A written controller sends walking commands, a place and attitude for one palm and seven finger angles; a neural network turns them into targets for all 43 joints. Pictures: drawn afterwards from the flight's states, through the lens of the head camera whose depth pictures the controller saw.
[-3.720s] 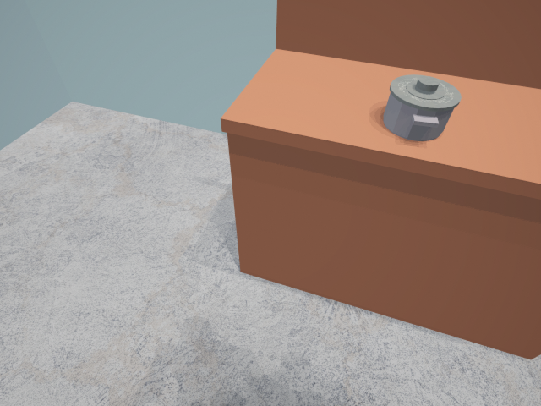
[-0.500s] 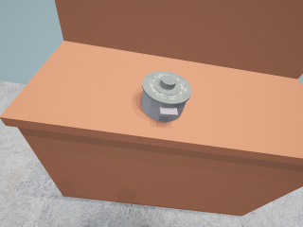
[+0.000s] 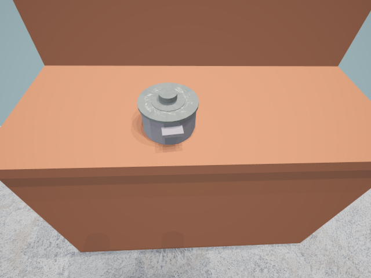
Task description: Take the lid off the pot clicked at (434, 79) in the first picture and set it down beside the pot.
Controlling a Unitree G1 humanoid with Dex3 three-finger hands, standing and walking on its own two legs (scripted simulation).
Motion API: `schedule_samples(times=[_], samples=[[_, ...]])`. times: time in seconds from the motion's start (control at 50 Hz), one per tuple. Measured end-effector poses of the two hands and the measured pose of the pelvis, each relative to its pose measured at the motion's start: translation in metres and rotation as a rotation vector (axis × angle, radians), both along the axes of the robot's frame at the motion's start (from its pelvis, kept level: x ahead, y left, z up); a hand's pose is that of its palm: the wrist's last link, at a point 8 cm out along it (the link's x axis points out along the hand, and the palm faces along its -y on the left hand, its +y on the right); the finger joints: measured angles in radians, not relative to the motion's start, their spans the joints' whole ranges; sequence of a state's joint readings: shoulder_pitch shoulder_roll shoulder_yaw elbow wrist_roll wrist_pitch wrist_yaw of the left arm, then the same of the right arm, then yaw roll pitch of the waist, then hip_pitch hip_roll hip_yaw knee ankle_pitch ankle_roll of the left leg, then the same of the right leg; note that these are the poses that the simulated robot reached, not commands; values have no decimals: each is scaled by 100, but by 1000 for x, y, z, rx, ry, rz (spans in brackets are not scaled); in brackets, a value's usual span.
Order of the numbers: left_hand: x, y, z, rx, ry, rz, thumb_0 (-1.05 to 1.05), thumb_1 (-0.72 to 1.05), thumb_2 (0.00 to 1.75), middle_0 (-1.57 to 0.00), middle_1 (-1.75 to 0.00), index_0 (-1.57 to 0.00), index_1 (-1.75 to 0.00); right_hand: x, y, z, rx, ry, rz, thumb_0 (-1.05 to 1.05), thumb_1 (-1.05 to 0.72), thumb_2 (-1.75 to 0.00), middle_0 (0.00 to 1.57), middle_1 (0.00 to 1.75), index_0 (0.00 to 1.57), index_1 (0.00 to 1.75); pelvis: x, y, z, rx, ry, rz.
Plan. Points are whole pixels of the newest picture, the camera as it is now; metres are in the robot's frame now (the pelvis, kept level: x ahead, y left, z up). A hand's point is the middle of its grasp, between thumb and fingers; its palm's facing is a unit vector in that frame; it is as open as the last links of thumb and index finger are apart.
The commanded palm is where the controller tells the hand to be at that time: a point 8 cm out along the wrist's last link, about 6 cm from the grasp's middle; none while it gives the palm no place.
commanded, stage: come to a stop and stand still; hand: left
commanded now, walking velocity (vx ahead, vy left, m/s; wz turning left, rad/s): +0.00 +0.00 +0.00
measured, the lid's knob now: (168, 95) +0.51 +0.06 +0.13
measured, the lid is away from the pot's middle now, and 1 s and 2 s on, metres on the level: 0.00 0.00 0.00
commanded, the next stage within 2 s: look again from close up in 0.34 s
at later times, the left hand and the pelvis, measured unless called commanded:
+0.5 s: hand out of the picture -0.05 +0.14 -0.18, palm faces +0.05 -0.99 -0.15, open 7.4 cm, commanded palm none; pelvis -0.01 -0.01 +0.00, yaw +1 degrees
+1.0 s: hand out of the picture +0.02 +0.21 -0.18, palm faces +0.02 -0.97 -0.23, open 7.4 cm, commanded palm none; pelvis +0.00 +0.02 -0.01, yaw +0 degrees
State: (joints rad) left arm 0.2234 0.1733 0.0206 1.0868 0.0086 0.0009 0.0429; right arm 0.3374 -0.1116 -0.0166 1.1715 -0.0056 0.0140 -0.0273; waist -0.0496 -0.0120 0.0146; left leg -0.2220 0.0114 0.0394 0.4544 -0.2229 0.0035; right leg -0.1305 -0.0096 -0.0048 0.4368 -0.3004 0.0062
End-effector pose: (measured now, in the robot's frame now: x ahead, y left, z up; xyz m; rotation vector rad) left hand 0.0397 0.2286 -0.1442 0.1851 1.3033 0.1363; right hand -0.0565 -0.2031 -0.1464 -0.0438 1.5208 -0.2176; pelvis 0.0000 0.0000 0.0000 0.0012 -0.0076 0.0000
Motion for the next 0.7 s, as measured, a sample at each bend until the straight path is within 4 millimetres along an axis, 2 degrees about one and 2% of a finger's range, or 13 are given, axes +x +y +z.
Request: schedule_samples(times=[0.1, 0.2, 0.34, 0.46, 0.56, 0.7], samples=[[-12, -11, 2, 6, 6, 15, 1, 93, 90, -20, -30, -20, -30, 14, -7, -4, 18, -45, 16, 0, -91, -90, 20, 30, 20, 30, -2, -11, 0, 2, -14, -1], [-35, -22, -1, -11, 40, 44, 1, 92, 90, -20, -30, -20, -30, 33, -19, -4, 4, -81, 52, 0, -91, -90, 20, 30, 20, 30, -4, -17, 0, 0, -18, 4], [-70, -38, -7, -58, 124, 83, 1, 91, 90, -20, -30, -20, -30, 53, -38, 3, -49, -106, 91, 0, -92, -90, 20, 30, 19, 30, -4, -18, 0, -3, -14, 8], [-88, -41, -9, -74, 168, 94, 1, 90, 90, -20, -30, -20, -30, 69, -40, 7, -70, -139, 115, 0, -91, -90, 20, 30, 19, 30, -5, -14, 0, -11, -11, 8], [-87, -27, -10, -55, 144, 82, 1, 90, 90, -20, -30, -20, -30, 87, -29, 2, -63, -219, 129, 0, -91, -90, 20, 30, 19, 30, -5, -2, -6, -24, -4, 15], [-59, 6, -9, -1, 54, 71, 1, 90, 90, -20, -30, -20, -30, 98, -14, -1, -56, -273, 144, 0, -94, -90, 20, 30, 20, 30, -3, 12, -11, -17, -8, 15]])
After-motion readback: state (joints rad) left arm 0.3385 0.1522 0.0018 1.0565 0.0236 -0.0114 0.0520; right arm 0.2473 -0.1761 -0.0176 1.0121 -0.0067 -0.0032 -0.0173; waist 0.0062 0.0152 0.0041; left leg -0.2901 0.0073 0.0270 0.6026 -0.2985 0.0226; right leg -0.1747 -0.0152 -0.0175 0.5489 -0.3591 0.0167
